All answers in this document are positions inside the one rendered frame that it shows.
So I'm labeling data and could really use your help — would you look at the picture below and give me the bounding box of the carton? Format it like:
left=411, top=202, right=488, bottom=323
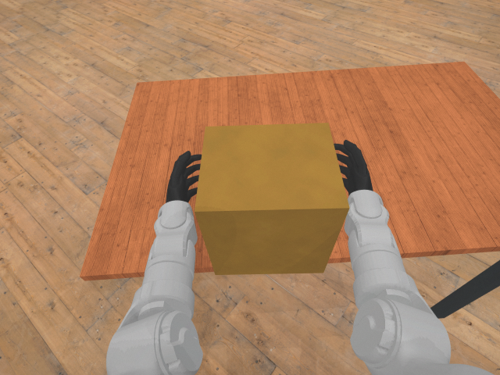
left=195, top=123, right=349, bottom=275

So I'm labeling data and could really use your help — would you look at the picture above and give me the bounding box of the robot right hand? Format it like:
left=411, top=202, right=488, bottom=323
left=334, top=140, right=373, bottom=196

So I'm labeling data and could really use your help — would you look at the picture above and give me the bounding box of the left robot upper arm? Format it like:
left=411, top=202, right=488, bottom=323
left=106, top=309, right=203, bottom=375

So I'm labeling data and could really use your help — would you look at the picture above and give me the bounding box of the right robot forearm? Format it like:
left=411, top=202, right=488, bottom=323
left=345, top=190, right=451, bottom=362

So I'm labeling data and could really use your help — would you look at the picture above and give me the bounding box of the right robot upper arm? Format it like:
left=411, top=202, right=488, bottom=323
left=350, top=297, right=494, bottom=375

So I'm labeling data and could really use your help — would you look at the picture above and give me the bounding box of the table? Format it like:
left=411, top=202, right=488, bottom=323
left=80, top=62, right=500, bottom=319

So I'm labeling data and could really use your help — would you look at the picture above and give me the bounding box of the robot left hand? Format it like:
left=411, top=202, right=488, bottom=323
left=166, top=151, right=202, bottom=203

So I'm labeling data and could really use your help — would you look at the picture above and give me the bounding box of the left robot forearm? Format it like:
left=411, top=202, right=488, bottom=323
left=106, top=200, right=198, bottom=374

